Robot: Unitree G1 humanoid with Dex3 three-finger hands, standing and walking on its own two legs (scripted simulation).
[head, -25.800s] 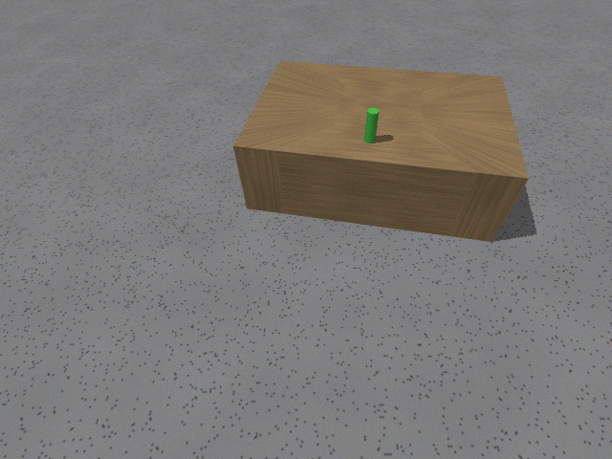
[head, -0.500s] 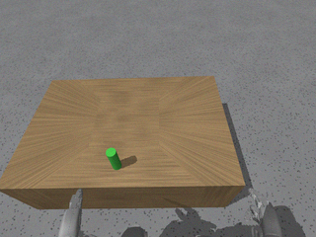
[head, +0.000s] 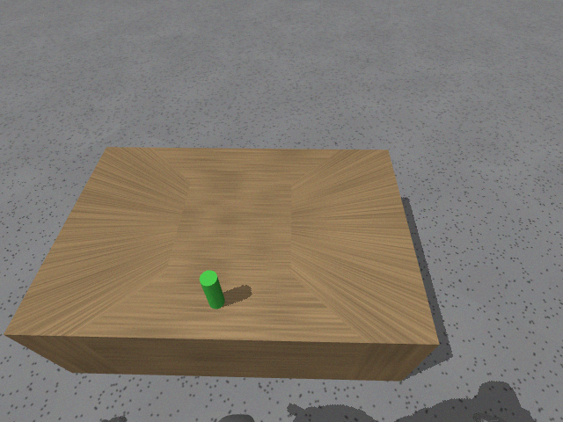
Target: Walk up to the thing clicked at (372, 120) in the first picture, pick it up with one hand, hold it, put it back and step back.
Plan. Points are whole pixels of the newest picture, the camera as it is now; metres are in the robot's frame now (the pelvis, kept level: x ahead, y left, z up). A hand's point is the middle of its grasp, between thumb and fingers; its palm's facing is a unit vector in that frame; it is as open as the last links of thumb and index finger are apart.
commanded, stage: stand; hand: left
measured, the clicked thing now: (212, 290) +0.46 +0.22 -0.32
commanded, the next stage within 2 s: none
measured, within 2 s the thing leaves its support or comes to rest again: neither
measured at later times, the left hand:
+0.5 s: hand out of the picture +0.03 +0.26 -0.13, palm faces -0.01 -0.94 -0.35, open 7.4 cm
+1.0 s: hand out of the picture +0.04 +0.26 -0.13, palm faces -0.03 -0.94 -0.34, open 7.4 cm
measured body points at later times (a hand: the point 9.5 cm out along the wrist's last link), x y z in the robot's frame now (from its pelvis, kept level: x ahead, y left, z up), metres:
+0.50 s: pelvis -0.01 +0.01 +0.03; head -0.02 +0.01 +0.48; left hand +0.03 +0.31 -0.11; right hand +0.06 -0.28 -0.11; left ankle +0.04 +0.13 -0.72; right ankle -0.03 -0.13 -0.72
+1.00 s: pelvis -0.01 +0.01 +0.03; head +0.00 +0.02 +0.48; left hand +0.04 +0.31 -0.11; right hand +0.05 -0.28 -0.11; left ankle +0.04 +0.13 -0.72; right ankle -0.03 -0.13 -0.72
